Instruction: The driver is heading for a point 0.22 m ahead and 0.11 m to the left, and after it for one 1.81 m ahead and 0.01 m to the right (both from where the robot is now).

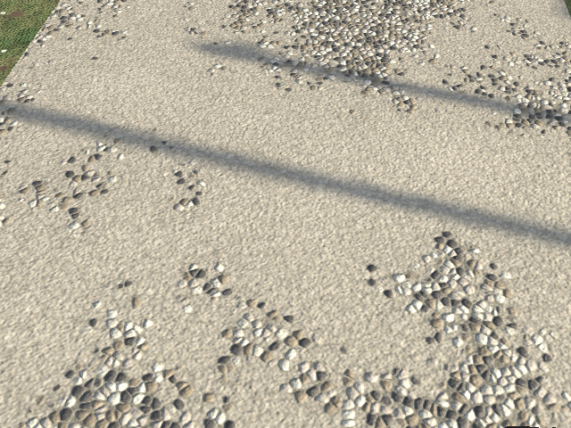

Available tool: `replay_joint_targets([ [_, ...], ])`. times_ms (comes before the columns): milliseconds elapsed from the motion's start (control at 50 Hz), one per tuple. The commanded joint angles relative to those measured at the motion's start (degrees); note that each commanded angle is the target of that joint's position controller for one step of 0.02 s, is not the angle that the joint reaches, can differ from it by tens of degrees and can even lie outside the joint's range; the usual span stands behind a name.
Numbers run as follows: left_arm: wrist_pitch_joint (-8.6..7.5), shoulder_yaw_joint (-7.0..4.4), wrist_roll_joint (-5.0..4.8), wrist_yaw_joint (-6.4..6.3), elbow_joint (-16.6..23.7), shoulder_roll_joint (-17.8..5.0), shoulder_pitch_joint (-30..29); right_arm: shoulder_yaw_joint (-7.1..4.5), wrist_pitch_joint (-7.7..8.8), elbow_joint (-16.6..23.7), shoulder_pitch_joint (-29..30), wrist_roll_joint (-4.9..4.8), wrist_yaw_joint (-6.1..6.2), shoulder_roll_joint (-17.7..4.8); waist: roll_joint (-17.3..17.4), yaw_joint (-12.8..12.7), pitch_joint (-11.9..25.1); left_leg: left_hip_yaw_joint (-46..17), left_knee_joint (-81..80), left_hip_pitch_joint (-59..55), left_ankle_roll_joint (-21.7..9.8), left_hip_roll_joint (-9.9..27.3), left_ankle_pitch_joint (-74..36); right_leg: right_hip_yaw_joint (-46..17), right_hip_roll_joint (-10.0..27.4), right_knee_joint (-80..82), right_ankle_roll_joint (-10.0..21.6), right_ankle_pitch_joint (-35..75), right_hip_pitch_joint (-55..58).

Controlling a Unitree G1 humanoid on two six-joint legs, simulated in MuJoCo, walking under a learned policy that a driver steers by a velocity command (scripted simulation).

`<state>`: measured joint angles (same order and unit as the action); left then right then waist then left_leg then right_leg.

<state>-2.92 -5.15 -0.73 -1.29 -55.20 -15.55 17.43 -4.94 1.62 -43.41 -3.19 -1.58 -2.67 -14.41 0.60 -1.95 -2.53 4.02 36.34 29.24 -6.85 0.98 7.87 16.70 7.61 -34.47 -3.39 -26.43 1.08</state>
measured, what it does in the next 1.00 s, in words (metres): walks ahead: right foot, then left foot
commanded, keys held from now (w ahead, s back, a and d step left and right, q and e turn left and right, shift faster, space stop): w+q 0.18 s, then w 0.32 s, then no key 0.50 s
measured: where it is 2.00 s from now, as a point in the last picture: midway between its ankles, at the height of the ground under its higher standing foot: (280, 424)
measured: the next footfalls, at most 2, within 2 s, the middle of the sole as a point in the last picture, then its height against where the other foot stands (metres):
right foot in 0.52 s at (332, 413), level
left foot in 0.94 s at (223, 399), level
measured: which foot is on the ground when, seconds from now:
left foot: down 0.00-0.52, up 0.54-0.92, down 0.94-1.00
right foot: down 0.00-0.00, up 0.02-0.50, down 0.52-1.00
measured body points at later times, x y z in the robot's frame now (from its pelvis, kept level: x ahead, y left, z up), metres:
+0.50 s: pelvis +0.29 +0.00 +0.01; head +0.31 +0.01 +0.46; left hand +0.47 +0.28 -0.07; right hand +0.35 -0.28 -0.11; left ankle +0.11 +0.08 -0.71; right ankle +0.45 -0.08 -0.71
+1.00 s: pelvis +0.45 +0.02 +0.02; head +0.46 +0.03 +0.47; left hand +0.49 +0.29 -0.11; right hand +0.65 -0.20 -0.08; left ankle +0.47 +0.17 -0.71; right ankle +0.45 -0.08 -0.71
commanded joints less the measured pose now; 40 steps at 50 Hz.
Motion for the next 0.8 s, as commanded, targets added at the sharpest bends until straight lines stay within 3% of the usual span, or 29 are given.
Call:
replay_joint_targets([
  [20,-3.57,1.07,0.80,0.55,8.8,-2.2,-0.5,-5.45,0.82,-0.3,-20.5,0.37,1.10,-19.3,13.8,5.8,22.5,-52.4,-18.2,-50.8,-19.1,18.8,11.9,-15.8,-9.3,-45.6,1.2,-9.1,-42.0],
  [40,-5.30,0.07,-1.72,1.16,10.3,-6.7,-8.0,-3.89,1.66,-0.5,-20.5,0.83,0.54,-14.1,6.0,8.8,18.6,-47.8,-21.3,-49.7,-15.5,17.9,10.0,-21.2,-6.6,-47.5,2.6,-5.0,-48.7],
  [60,-6.14,0.18,-2.13,1.32,10.7,-6.6,-9.5,-3.18,2.24,-0.6,-18.3,0.68,0.60,-11.5,4.9,7.4,12.6,-38.5,-20.4,-43.3,-13.1,15.8,5.8,-20.5,-4.1,-43.9,4.2,0.3,-50.1],
  [80,-6.28,0.02,-0.73,0.78,9.4,-6.4,-9.0,-2.56,2.43,0.5,-13.5,0.48,0.71,-9.6,0.5,4.7,9.2,-31.6,-20.0,-34.6,-10.8,13.0,1.0,-20.8,-1.4,-39.0,4.5,4.8,-46.0],
  [100,-5.72,-0.64,0.35,0.46,8.9,-7.4,-8.3,-1.85,2.47,1.6,-9.9,0.70,0.89,-7.4,0.9,2.5,7.3,-26.8,-20.7,-27.6,-9.6,10.9,-4.3,-21.0,0.1,-34.4,4.2,7.3,-41.4],
  [120,-4.83,-0.91,0.52,0.60,8.9,-7.5,-7.5,-1.47,2.50,2.3,-8.7,1.12,1.18,-6.7,1.8,1.2,6.9,-25.1,-22.1,-23.6,-9.3,9.8,-6.7,-21.2,0.7,-32.4,3.9,8.9,-38.0],
  [200,-3.01,-0.45,1.51,0.45,10.8,-4.9,-11.4,-1.99,3.01,1.7,-12.0,0.71,2.75,-9.4,1.2,1.4,4.6,-20.1,-24.4,-19.2,-9.5,7.9,-13.9,-19.5,-1.0,-20.5,0.9,16.8,-38.2],
  [300,-3.50,0.85,0.80,1.73,12.8,-2.7,-19.9,-1.37,2.85,-0.3,-16.2,0.76,3.53,-8.3,4.4,5.4,1.9,-15.4,-25.1,-18.3,-5.7,5.4,-8.0,-18.1,-3.8,-1.0,1.2,34.0,-34.6],
  [380,-4.19,1.04,0.27,2.85,14.8,-4.1,-24.5,-1.32,2.78,-2.5,-19.6,0.62,3.46,-8.7,4.4,7.4,-0.5,-18.2,-22.8,-24.8,-5.7,8.9,-7.0,-18.5,-4.4,4.1,3.1,33.1,-36.8],
  [420,-4.66,1.00,0.33,3.43,15.5,-4.9,-24.8,-1.43,2.30,-3.2,-20.6,0.68,3.79,-9.1,4.6,7.0,-0.9,-19.8,-20.4,-29.7,-5.2,11.1,-10.9,-18.4,-4.7,6.0,4.6,28.8,-38.2],
  [460,-4.96,0.71,0.31,3.67,15.0,-5.9,-21.9,-1.66,1.79,-3.3,-19.9,0.78,4.04,-9.8,5.7,5.3,0.2,-20.0,-17.3,-32.0,-4.1,11.7,-19.3,-17.3,-5.9,6.9,6.2,24.1,-34.4],
  [480,-5.08,0.14,0.40,3.54,14.0,-7.0,-17.7,-1.68,1.57,-3.0,-18.7,0.80,4.04,-10.2,6.1,2.8,2.6,-18.8,-13.0,-31.9,-3.3,10.4,-29.3,-15.5,-7.6,8.1,7.5,23.2,-27.8],
  [500,-5.14,-0.85,0.76,3.29,11.7,-8.9,-9.9,-1.24,1.43,-2.5,-17.5,0.99,3.87,-9.5,5.2,-1.0,7.9,-16.3,-4.2,-29.5,-1.9,7.2,-35.4,-15.3,-7.8,8.2,9.4,25.6,-16.3],
  [520,-5.16,-1.45,1.96,3.03,10.4,-12.0,-0.3,-0.24,1.42,-1.1,-16.8,1.83,3.84,-7.4,0.6,-4.7,16.1,-14.0,11.6,-20.0,0.4,3.2,-24.9,-24.9,1.2,5.9,13.3,32.2,0.1],
  [540,-4.67,-2.39,2.69,3.26,8.6,-15.4,4.4,1.06,2.28,-1.5,-25.7,0.90,3.72,-2.3,-16.7,-1.6,23.3,-10.5,33.8,1.3,5.6,-7.1,13.0,-49.5,14.4,9.4,23.2,33.7,19.5],
  [560,-4.39,-0.92,0.79,3.58,8.4,-10.0,4.1,0.62,2.95,-2.9,-25.6,0.62,3.64,-6.5,-14.7,-2.7,23.4,-16.3,41.2,7.1,6.0,-6.8,26.8,-56.5,15.7,13.5,23.7,34.8,19.6],
  [580,-4.12,-0.06,0.45,3.46,9.3,-7.4,-0.7,-0.20,3.02,-2.0,-20.5,-0.07,3.58,-9.3,-8.9,-2.6,14.8,-16.2,42.7,9.8,6.3,-4.3,23.9,-46.2,13.9,12.6,21.1,40.8,12.1],
  [600,-3.77,0.59,1.06,3.39,10.2,-6.0,-4.7,-0.09,2.89,-1.2,-16.6,0.36,3.76,-9.2,-3.3,-1.2,11.1,-13.6,40.3,8.0,6.9,-1.5,20.5,-38.0,11.2,12.5,19.2,49.5,4.4],
  [620,-3.57,1.08,1.14,3.47,10.0,-4.9,-7.1,-0.33,2.61,-0.6,-14.3,1.29,3.88,-8.7,-1.3,0.3,7.8,-11.3,35.9,6.6,7.4,0.5,18.8,-33.2,9.0,13.5,18.2,55.3,-2.0],
  [660,-3.67,1.91,1.73,3.41,9.1,-3.5,-8.2,-0.21,1.41,-0.6,-15.6,1.41,4.01,-6.2,-3.9,2.9,7.5,-10.1,28.4,0.3,7.8,2.6,15.9,-28.3,6.0,16.0,16.9,59.1,-8.3],
  [700,-3.81,1.93,2.03,3.14,7.9,-4.4,-9.1,0.50,0.40,-0.8,-16.4,1.41,4.38,-3.4,-5.8,4.2,8.3,-8.8,20.1,-3.4,8.8,3.0,13.2,-24.4,4.7,17.0,17.3,64.2,-11.1],
  [740,-3.18,1.43,1.81,2.55,7.1,-6.6,-10.2,0.92,-0.09,-0.4,-14.7,1.65,4.69,-2.8,-6.3,4.4,9.8,-7.7,12.2,-6.6,9.3,2.9,8.5,-21.5,3.9,17.2,16.9,65.2,-12.1],
  [800,-1.84,1.31,1.30,2.00,5.7,-7.6,-9.2,0.87,-0.74,-0.5,-11.1,1.40,4.66,-3.9,-6.1,2.9,10.4,-6.7,4.9,-10.2,9.3,2.4,0.7,-19.8,3.3,18.2,15.6,58.1,-12.3],
])
Velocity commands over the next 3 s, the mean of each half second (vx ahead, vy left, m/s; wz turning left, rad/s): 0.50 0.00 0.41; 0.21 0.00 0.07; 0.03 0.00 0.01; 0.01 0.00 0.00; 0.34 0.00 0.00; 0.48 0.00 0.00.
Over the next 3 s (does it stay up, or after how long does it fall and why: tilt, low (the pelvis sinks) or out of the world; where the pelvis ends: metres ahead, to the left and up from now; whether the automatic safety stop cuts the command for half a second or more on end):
stays up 0.90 0.12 0.03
